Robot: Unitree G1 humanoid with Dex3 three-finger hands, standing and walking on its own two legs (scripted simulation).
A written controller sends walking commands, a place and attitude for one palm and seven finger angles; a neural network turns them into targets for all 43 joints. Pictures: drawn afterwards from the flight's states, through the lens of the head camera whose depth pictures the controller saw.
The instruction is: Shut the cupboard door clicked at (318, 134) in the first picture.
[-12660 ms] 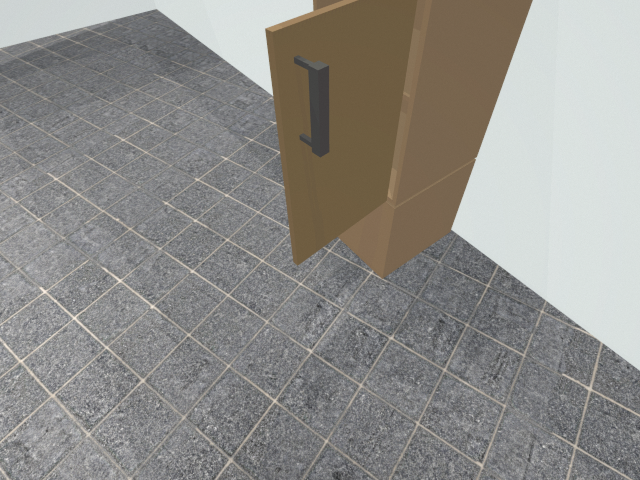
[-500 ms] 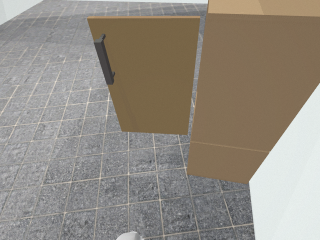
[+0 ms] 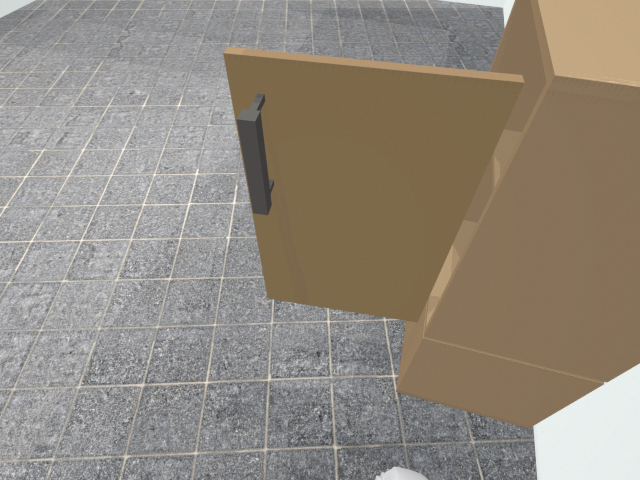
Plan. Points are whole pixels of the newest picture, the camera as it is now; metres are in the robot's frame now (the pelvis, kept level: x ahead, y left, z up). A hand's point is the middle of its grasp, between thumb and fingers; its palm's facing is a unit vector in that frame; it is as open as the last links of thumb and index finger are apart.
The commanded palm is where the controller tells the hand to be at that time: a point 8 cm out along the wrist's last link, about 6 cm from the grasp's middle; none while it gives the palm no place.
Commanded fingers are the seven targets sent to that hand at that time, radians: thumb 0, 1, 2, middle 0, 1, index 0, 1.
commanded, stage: come to a stop and stand still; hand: left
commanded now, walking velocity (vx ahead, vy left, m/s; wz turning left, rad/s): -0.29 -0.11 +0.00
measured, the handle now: (260, 157) +0.51 +0.14 +0.12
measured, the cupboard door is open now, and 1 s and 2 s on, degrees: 96 96 96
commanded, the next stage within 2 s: none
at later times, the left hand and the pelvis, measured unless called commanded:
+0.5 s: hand out of the picture +0.11 +0.20 -0.19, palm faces +0.05 -0.99 -0.14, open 7.3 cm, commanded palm none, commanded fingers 0.00 0.90 0.90 -0.20 -0.30 -0.20 -0.30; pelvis +0.02 +0.02 -0.01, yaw +0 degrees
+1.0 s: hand out of the picture +0.02 +0.21 -0.17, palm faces -0.01 -0.98 -0.21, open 7.3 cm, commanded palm none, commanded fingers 0.00 0.90 0.90 -0.20 -0.30 -0.20 -0.30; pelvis -0.01 +0.03 +0.00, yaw -2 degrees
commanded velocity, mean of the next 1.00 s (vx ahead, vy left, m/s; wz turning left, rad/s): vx -0.08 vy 0.01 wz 0.00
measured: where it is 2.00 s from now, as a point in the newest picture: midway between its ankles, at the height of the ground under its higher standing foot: outside the picture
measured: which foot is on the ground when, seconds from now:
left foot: down 0.00-0.14, up 0.16-0.44, down 0.46-1.00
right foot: up 0.00-0.10, down 0.12-0.46, up 0.48-0.80, down 0.82-1.00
